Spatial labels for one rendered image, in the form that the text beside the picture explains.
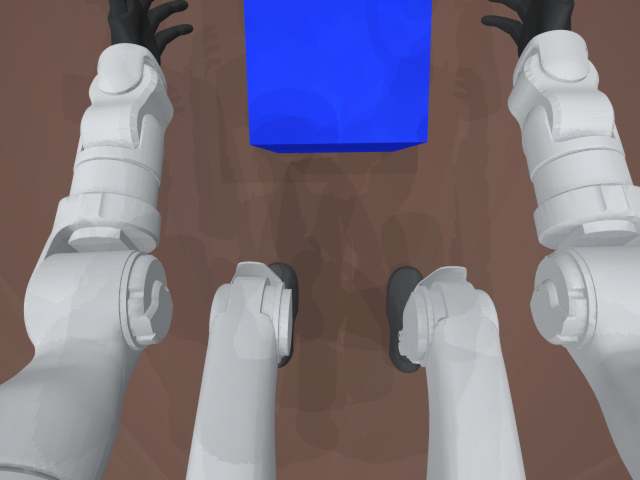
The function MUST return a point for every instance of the carton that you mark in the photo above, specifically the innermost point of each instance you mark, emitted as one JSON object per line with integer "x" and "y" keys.
{"x": 327, "y": 76}

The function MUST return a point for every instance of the robot left hand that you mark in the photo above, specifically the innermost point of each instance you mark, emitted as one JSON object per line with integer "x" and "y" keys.
{"x": 131, "y": 22}

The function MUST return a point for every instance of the right robot foot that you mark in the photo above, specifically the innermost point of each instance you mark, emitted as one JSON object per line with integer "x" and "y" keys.
{"x": 400, "y": 285}

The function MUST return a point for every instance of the left robot forearm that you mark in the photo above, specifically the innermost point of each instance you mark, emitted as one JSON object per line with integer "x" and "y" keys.
{"x": 112, "y": 204}

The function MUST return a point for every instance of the robot right upper arm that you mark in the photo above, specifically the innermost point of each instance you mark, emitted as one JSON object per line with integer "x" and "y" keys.
{"x": 587, "y": 299}

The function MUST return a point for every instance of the robot right hand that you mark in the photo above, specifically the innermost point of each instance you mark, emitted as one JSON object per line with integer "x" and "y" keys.
{"x": 538, "y": 16}

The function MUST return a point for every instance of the robot left upper arm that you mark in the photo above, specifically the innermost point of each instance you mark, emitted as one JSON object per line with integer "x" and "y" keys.
{"x": 90, "y": 315}

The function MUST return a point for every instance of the right robot forearm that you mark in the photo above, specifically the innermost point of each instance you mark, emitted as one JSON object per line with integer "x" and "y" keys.
{"x": 576, "y": 161}

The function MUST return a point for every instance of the left robot shin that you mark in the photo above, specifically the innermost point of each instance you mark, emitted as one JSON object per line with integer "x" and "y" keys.
{"x": 245, "y": 269}

